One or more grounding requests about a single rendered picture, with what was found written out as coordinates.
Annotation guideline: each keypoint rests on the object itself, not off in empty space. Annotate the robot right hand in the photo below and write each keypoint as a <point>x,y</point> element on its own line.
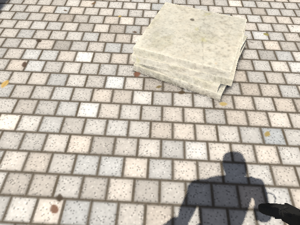
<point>285,212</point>

